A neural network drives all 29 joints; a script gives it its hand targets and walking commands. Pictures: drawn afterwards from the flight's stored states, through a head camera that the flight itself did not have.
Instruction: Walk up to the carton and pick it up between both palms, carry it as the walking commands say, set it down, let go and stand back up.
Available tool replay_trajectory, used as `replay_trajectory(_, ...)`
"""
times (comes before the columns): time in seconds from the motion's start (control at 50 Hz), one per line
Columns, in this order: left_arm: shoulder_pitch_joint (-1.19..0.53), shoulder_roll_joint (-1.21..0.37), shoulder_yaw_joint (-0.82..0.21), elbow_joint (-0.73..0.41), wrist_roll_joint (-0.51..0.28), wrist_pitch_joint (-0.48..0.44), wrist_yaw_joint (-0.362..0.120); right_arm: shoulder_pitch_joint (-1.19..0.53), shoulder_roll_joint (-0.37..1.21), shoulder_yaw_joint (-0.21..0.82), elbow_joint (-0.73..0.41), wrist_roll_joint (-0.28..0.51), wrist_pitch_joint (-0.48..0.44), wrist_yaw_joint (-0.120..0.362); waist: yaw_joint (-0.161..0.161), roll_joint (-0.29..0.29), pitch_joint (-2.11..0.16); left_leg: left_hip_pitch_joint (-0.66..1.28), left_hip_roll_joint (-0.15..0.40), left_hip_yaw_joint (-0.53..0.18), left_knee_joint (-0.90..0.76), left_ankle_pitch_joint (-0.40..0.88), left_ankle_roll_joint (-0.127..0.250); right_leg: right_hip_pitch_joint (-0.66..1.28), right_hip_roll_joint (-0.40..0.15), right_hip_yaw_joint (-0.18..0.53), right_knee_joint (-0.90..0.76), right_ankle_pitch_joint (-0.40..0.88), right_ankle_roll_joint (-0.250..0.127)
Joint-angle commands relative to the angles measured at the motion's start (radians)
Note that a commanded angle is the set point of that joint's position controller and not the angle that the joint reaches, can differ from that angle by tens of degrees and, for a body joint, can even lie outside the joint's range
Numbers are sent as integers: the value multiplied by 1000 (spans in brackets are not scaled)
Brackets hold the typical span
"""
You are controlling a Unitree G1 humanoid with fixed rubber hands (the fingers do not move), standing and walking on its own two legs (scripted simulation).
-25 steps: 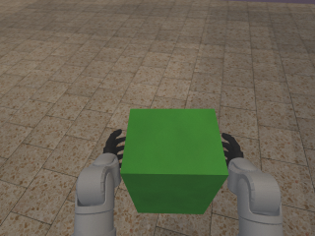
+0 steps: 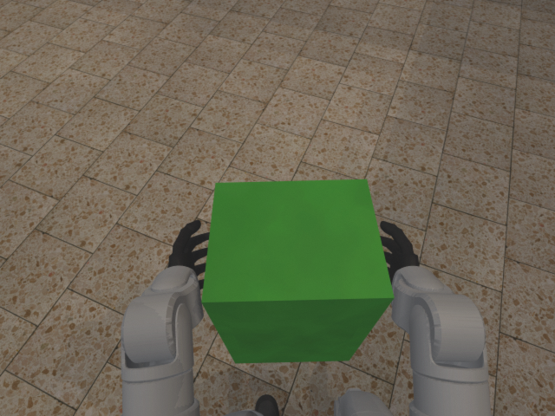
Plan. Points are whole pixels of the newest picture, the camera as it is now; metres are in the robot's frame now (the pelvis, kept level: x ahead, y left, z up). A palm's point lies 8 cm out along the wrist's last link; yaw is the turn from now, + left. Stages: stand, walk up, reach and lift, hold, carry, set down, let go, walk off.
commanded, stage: carry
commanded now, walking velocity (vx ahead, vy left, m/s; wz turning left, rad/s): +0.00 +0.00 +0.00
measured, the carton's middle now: (291, 284) +0.30 +0.00 -0.02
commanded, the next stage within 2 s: none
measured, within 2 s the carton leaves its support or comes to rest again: neither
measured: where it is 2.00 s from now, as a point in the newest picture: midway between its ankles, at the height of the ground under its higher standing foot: outside the picture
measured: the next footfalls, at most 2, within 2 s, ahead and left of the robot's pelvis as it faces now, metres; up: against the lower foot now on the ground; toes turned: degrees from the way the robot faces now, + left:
right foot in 0.18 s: +0.19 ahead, -0.15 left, +0.00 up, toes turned +15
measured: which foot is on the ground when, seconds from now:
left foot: down 0.00-1.00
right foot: up 0.00-0.16, down 0.18-1.00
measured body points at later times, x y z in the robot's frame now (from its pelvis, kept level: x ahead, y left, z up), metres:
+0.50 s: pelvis +0.13 -0.05 -0.01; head +0.12 -0.05 +0.44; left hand +0.42 +0.09 +0.06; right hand +0.42 -0.19 +0.07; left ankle +0.06 +0.06 -0.74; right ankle +0.15 -0.16 -0.74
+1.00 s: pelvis +0.09 -0.06 -0.01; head +0.06 -0.04 +0.44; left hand +0.37 +0.10 +0.06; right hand +0.38 -0.18 +0.06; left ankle +0.06 +0.06 -0.74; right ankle +0.15 -0.16 -0.74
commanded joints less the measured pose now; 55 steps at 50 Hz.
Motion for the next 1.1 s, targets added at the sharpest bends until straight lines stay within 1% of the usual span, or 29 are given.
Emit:
replay_trajectory(0.0,-417,-1046,-776,-237,-446,-50,-260,-547,963,726,-324,417,-77,260,-3,129,-750,480,277,-113,20,885,59,140,37,-37,-241,166,-9)
replay_trajectory(0.02,-405,-1033,-779,-243,-444,-45,-257,-526,948,720,-322,405,-72,259,-5,151,-758,474,266,-89,32,876,51,154,38,-54,-267,207,-11)
replay_trajectory(0.04,-396,-1020,-779,-242,-442,-38,-257,-505,937,713,-311,393,-65,260,-4,161,-760,467,253,-69,49,855,42,168,38,-65,-306,251,-15)
replay_trajectory(0.06,-389,-1011,-777,-231,-439,-30,-258,-488,930,707,-291,378,-58,260,3,156,-755,453,235,-54,72,814,27,195,35,-74,-371,312,-20)
replay_trajectory(0.08,-388,-1005,-775,-214,-439,-23,-262,-474,925,700,-266,365,-51,260,12,137,-744,427,213,-45,95,746,2,242,29,-80,-466,406,-26)
replay_trajectory(0.1,-395,-1000,-773,-196,-442,-16,-269,-460,922,696,-241,352,-44,260,17,97,-734,381,189,-51,110,635,-29,310,-4,-57,-534,537,-36)
replay_trajectory(0.12,-406,-991,-769,-175,-445,-10,-278,-444,924,694,-217,341,-38,260,12,28,-743,309,163,-61,134,470,-60,402,-74,4,-528,762,-59)
replay_trajectory(0.14,-412,-987,-764,-153,-447,-4,-286,-436,929,696,-193,337,-33,262,8,-55,-756,216,139,-65,184,272,-80,502,-160,75,-475,1043,-90)
replay_trajectory(0.16,-408,-993,-761,-127,-443,1,-289,-439,932,701,-171,341,-29,266,5,-117,-752,131,115,-66,212,14,-87,561,-231,125,-437,1301,-119)
replay_trajectory(0.18,-422,-983,-750,-91,-438,6,-292,-428,943,694,-132,351,-20,266,12,-203,-724,19,73,-84,232,-236,-98,608,-277,147,-405,1354,-173)
replay_trajectory(0.2,-418,-982,-727,-51,-424,5,-294,-458,946,700,-134,366,-15,269,12,-238,-715,-36,85,-109,165,-301,-98,644,-278,148,-380,1284,-191)
replay_trajectory(0.22,-381,-994,-712,-9,-408,6,-293,-484,947,714,-141,377,-13,273,7,-214,-711,13,111,-111,95,-219,-98,594,-248,105,-370,1200,-163)
replay_trajectory(0.24,-363,-1000,-701,13,-394,4,-290,-522,954,724,-144,386,-13,276,9,-165,-711,99,130,-116,73,-62,-96,509,-206,64,-373,1083,-127)
replay_trajectory(0.26,-373,-1003,-692,9,-384,1,-287,-564,967,729,-152,399,-14,278,15,-122,-715,165,153,-129,106,97,-93,432,-174,47,-371,953,-101)
replay_trajectory(0.28,-387,-1011,-687,6,-379,0,-284,-593,977,730,-154,410,-15,282,18,-76,-716,209,179,-140,137,244,-91,375,-151,30,-369,861,-82)
replay_trajectory(0.3,-417,-1022,-698,-13,-385,-1,-281,-605,985,724,-146,413,-19,285,17,-32,-703,208,186,-135,147,320,-93,358,-129,7,-373,798,-71)
replay_trajectory(0.34,-440,-1026,-699,-14,-385,-2,-276,-615,991,717,-129,422,-16,289,17,-10,-689,193,191,-131,147,381,-100,355,-117,-1,-349,797,-73)
replay_trajectory(0.42,-438,-1022,-694,6,-378,-1,-269,-603,996,705,-83,421,-11,293,17,-11,-686,167,182,-122,164,338,-108,368,-120,10,-331,885,-87)
replay_trajectory(0.48,-447,-1023,-699,12,-380,-3,-269,-602,997,699,-67,419,-15,293,16,-8,-677,169,182,-119,171,338,-106,350,-112,10,-327,879,-89)
replay_trajectory(0.6,-482,-1028,-718,7,-399,-8,-275,-605,994,685,-65,405,-28,284,14,3,-661,181,185,-119,170,338,-98,310,-92,8,-340,782,-85)
replay_trajectory(0.66,-490,-1027,-723,4,-406,-12,-279,-600,990,680,-65,397,-35,279,14,0,-656,177,182,-120,164,298,-94,303,-89,11,-352,746,-85)
replay_trajectory(0.72,-488,-1020,-716,16,-400,-20,-280,-594,982,669,-53,385,-44,276,14,-5,-644,165,177,-124,150,230,-90,298,-88,15,-371,695,-85)
replay_trajectory(0.9,-491,-988,-649,106,-338,-81,-276,-609,947,616,32,341,-103,275,18,-10,-575,99,168,-144,86,-3,-75,274,-84,29,-442,486,-88)
replay_trajectory(0.98,-489,-970,-612,156,-301,-125,-271,-611,926,582,86,314,-146,275,19,-4,-555,75,164,-151,67,-66,-69,264,-81,34,-460,424,-91)
replay_trajectory(1.08,-489,-954,-584,185,-272,-181,-267,-608,909,557,122,288,-204,269,19,-2,-543,59,161,-158,52,-116,-65,252,-78,40,-478,363,-91)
